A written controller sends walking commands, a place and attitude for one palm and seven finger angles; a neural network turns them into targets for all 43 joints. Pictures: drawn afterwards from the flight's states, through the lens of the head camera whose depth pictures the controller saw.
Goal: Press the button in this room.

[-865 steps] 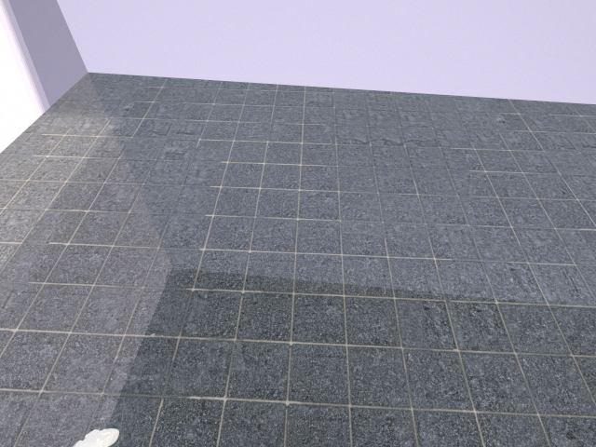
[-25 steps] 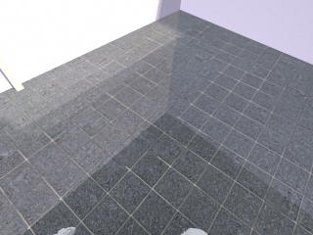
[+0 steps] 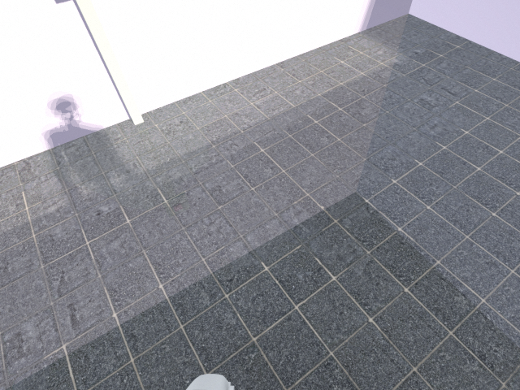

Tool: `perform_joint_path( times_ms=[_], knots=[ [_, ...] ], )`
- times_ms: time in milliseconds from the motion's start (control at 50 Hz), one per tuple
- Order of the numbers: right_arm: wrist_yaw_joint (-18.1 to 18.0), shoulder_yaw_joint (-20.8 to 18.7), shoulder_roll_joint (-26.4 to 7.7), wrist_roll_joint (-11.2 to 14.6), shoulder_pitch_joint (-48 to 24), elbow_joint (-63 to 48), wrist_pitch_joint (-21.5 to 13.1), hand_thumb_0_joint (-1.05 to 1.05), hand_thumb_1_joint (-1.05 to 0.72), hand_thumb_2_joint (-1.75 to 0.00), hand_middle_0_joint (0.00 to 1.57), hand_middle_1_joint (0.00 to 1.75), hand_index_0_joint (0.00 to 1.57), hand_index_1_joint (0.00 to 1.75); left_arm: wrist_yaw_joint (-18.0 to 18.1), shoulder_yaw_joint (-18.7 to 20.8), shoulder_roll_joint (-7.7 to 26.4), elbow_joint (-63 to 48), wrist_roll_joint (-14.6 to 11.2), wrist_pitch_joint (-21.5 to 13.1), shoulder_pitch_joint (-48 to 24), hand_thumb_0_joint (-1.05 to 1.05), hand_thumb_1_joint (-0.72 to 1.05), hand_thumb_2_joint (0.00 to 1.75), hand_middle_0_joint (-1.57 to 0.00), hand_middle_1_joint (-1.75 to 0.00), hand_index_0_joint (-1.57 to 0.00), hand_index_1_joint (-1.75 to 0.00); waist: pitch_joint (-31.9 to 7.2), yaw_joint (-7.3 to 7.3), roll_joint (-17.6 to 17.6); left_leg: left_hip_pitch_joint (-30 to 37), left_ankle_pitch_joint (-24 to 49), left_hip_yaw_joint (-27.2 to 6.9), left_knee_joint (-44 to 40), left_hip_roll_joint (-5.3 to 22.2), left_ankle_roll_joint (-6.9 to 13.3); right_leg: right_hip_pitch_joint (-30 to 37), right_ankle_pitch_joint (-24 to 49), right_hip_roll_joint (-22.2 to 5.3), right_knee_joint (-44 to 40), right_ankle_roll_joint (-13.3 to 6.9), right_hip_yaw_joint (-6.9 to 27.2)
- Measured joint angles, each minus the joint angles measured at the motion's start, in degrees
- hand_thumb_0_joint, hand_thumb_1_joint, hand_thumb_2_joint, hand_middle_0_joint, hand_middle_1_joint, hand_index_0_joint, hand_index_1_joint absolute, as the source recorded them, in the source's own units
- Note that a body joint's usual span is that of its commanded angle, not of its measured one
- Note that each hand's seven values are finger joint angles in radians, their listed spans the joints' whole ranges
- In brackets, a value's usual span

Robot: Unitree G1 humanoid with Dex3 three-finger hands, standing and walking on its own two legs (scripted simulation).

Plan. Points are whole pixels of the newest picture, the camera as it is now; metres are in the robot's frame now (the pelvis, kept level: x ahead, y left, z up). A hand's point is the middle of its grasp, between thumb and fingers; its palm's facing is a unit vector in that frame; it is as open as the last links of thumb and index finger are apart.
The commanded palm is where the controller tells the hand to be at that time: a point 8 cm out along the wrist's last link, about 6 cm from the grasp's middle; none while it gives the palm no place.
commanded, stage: turn or walk to find it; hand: left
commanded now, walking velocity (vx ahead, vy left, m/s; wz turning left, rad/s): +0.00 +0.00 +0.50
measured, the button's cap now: out of the picture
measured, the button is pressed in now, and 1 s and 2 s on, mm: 0 0 0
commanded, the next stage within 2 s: stand and wait in 1.64 s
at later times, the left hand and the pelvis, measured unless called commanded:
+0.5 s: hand out of the picture +0.07 +0.28 -0.16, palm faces +0.22 -0.95 -0.23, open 7.4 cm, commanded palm none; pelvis +0.04 +0.05 +0.00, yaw +13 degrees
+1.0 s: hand out of the picture +0.10 +0.21 -0.16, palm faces +0.50 -0.83 -0.25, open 7.3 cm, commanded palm none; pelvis +0.21 +0.04 +0.00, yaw +28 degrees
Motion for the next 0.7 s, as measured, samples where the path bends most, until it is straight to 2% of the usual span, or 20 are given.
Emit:
perform_joint_path(
  times_ms=[100, 160, 200, 240, 300, 360, 480, 560, 620, 660, 680, 700],
  knots=[
    [-0.17, 0.94, 0.46, 0.54, -3.28, -0.65, -0.72, 0.01, -0.91, -0.90, 0.19, 0.30, 0.19, 0.30, -0.28, 0.60, 1.67, 1.13, 0.34, 0.32, 1.27, 0.00, 0.90, 0.90, -0.21, -0.29, -0.20, -0.30, 0.80, 1.81, -1.62, 5.41, -2.47, 3.26, -13.20, 0.08, 0.80, -1.31, -0.97, -2.15, 2.57, 1.31, -2.60],
    [-0.11, 1.41, 0.68, 0.59, -4.94, -2.12, -2.06, 0.01, -0.91, -0.90, 0.19, 0.30, 0.19, 0.30, -0.34, 1.29, 3.30, 1.93, 0.00, 0.87, 2.32, 0.00, 0.90, 0.90, -0.21, -0.29, -0.20, -0.30, 0.51, 2.26, -2.55, 10.24, 4.27, 5.27, -25.42, -0.47, 2.11, -3.02, -2.81, -3.64, 6.73, 2.83, -4.04],
    [-0.03, 1.67, 1.67, 0.23, -6.01, -2.83, -3.10, 0.01, -0.91, -0.90, 0.19, 0.30, 0.20, 0.30, -0.41, 1.97, 4.93, 2.78, -0.24, 2.02, 2.49, 0.00, 0.90, 0.90, -0.21, -0.29, -0.20, -0.30, 0.68, 2.82, -4.68, 10.01, 4.41, 5.70, -24.72, -1.86, 4.67, -5.91, -8.87, -4.02, 13.91, 4.23, -0.53],
    [-0.18, 2.15, 2.19, 0.03, -5.75, -3.52, -3.98, 0.01, -0.91, -0.90, 0.19, 0.30, 0.20, 0.30, -0.49, 2.23, 5.70, 3.91, -0.10, 3.34, 2.51, 0.01, 0.91, 0.90, -0.20, -0.29, -0.20, -0.30, -0.26, 2.89, -4.61, 10.43, 3.47, 5.17, -24.86, -1.88, 6.04, -9.45, -13.24, -1.93, 23.04, 4.91, 3.28],
    [-0.69, 2.73, 2.79, -0.09, -4.01, -3.78, -4.95, 0.01, -0.91, -0.90, 0.20, 0.30, 0.20, 0.30, -1.55, 2.43, 6.19, 4.53, 0.07, 3.08, 1.97, 0.01, 0.91, 0.90, -0.20, -0.29, -0.20, -0.30, -1.63, 2.47, -3.93, 12.84, 5.14, 3.67, -29.13, -2.18, 6.37, -13.42, -8.81, -0.22, 31.33, 5.41, 6.24],
    [-0.72, 3.15, 3.37, 0.09, -1.59, -3.19, -5.73, 0.01, -0.91, -0.90, 0.20, 0.30, 0.20, 0.30, -2.33, 2.25, 6.27, 3.82, 0.17, 1.90, 1.18, 0.01, 0.91, 0.90, -0.20, -0.29, -0.19, -0.30, -2.73, 2.16, -3.62, 15.45, 7.15, 2.25, -33.78, -2.95, 6.84, -15.90, -3.84, 0.02, 33.23, 6.04, 7.94],
    [-0.59, 3.05, 4.48, 0.23, 3.80, -1.15, -6.56, 0.01, -0.91, -0.90, 0.20, 0.30, 0.20, 0.30, -2.83, 1.84, 5.51, 1.96, 0.13, 0.92, -1.56, 0.01, 0.91, 0.90, -0.20, -0.29, -0.19, -0.30, -3.88, 0.66, -3.17, 19.04, 8.27, -0.55, -38.79, -4.42, 6.88, -18.17, 0.11, -0.38, 28.72, 7.41, 9.65],
    [-0.62, 2.59, 4.57, -0.07, 7.03, 0.48, -6.55, 0.01, -0.91, -0.90, 0.20, 0.30, 0.20, 0.30, -3.07, 1.53, 4.51, 0.65, -0.04, 0.64, -4.16, 0.01, 0.91, 0.90, -0.20, -0.29, -0.19, -0.30, -3.65, -1.04, -2.27, 20.39, 7.01, -2.55, -39.23, -4.69, 6.17, -17.28, -0.63, -0.12, 19.92, 7.60, 9.53],
    [-0.79, 2.16, 4.13, -0.28, 8.85, 1.91, -6.23, 0.01, -0.91, -0.90, 0.20, 0.30, 0.20, 0.30, -3.29, 1.22, 3.61, -0.54, -0.14, -0.12, -5.98, 0.01, 0.91, 0.90, -0.20, -0.29, -0.19, -0.30, -3.18, -2.19, -1.09, 20.66, 4.41, -4.02, -37.13, -4.33, 5.05, -14.34, -0.57, 1.05, 10.92, 7.19, 8.52],
    [-0.90, 1.89, 3.83, -0.15, 10.38, 2.69, -6.03, 0.01, -0.91, -0.90, 0.20, 0.30, 0.20, 0.30, -3.41, 0.84, 3.20, -1.55, -0.10, -1.46, -6.70, 0.01, 0.91, 0.90, -0.20, -0.29, -0.20, -0.30, -3.02, -2.57, -0.40, 19.49, 0.78, -5.43, -32.17, -4.18, 4.22, -10.18, 2.26, 2.13, 3.49, 6.04, 7.35],
    [-0.91, 1.73, 3.62, 0.07, 10.75, 3.21, -5.89, 0.01, -0.91, -0.90, 0.20, 0.30, 0.20, 0.30, -3.23, 0.68, 2.79, -1.87, 0.11, -2.51, -7.22, 0.01, 0.91, 0.90, -0.20, -0.29, -0.20, -0.30, -2.59, -2.55, 0.10, 17.19, -1.55, -5.51, -25.74, -4.04, 4.53, -9.77, 5.37, 2.24, 3.63, 4.05, 6.47],
    [-0.85, 1.62, 3.24, 0.18, 10.64, 3.76, -5.50, 0.01, -0.91, -0.90, 0.20, 0.30, 0.20, 0.30, -2.94, 0.40, 2.14, -2.06, 0.07, -3.33, -7.49, 0.01, 0.91, 0.90, -0.20, -0.29, -0.20, -0.30, -1.98, -2.49, 0.79, 14.20, -3.77, -5.13, -17.51, -3.83, 5.01, -9.51, 4.60, 2.18, 5.60, 2.23, 5.24]
  ],
)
